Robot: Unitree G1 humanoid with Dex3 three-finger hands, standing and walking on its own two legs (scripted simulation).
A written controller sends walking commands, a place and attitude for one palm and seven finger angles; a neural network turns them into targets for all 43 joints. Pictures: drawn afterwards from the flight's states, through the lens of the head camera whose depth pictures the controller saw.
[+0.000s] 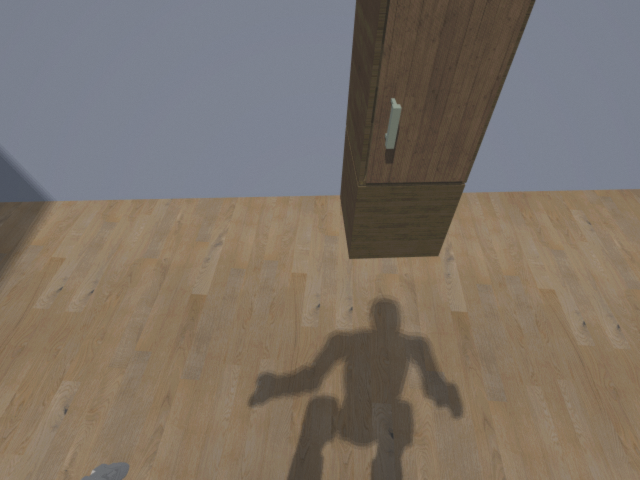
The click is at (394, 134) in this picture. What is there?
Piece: cupboard door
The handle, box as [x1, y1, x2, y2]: [385, 98, 401, 148]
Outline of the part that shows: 394,98 391,98 392,105 388,129 385,133 386,148 393,148 401,108 400,105 395,102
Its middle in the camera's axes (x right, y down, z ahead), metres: +0.20 -0.33 +1.12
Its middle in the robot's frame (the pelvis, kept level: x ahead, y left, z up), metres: +1.06 -0.15 -0.10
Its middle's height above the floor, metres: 0.67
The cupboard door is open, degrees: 0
